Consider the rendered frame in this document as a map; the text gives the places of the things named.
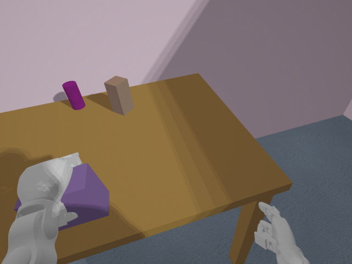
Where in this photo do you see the robot left forearm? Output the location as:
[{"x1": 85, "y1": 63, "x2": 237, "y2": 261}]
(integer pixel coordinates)
[{"x1": 2, "y1": 199, "x2": 61, "y2": 264}]

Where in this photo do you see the table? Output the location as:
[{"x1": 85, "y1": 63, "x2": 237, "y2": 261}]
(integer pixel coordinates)
[{"x1": 0, "y1": 73, "x2": 293, "y2": 264}]

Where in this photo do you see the left robot hand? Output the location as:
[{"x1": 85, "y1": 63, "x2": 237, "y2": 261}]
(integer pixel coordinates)
[{"x1": 17, "y1": 152, "x2": 83, "y2": 227}]

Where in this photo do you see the right robot hand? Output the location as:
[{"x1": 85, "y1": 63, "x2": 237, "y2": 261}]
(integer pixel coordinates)
[{"x1": 254, "y1": 202, "x2": 296, "y2": 253}]

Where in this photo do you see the sponge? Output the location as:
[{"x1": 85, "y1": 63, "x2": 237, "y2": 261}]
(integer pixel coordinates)
[{"x1": 14, "y1": 163, "x2": 109, "y2": 231}]

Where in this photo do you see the robot right forearm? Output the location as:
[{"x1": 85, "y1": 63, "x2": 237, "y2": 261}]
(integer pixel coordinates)
[{"x1": 276, "y1": 243, "x2": 310, "y2": 264}]

